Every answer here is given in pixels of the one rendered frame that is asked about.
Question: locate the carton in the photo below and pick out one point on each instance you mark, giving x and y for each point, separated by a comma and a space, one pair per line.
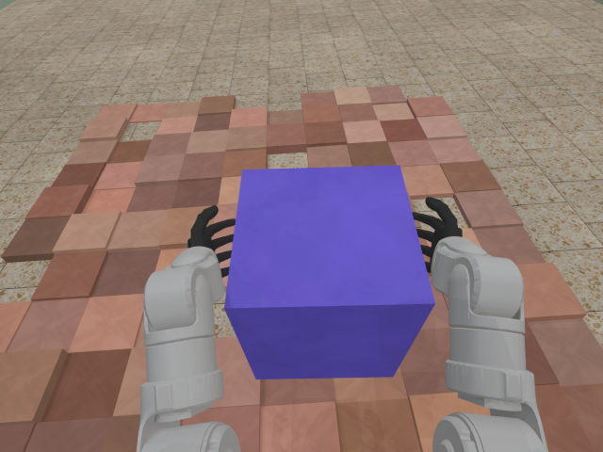
327, 277

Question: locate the robot left hand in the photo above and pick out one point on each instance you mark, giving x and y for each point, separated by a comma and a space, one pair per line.
201, 235

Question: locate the left robot upper arm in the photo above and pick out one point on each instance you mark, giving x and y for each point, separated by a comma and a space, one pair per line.
204, 437

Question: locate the robot right hand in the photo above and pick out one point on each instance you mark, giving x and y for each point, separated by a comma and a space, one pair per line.
446, 228

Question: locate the right robot upper arm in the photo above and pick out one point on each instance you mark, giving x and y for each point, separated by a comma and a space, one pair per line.
470, 432

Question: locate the robot left forearm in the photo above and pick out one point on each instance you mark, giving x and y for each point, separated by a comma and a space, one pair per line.
182, 375

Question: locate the robot right forearm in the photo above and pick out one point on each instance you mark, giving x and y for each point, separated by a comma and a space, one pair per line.
487, 358

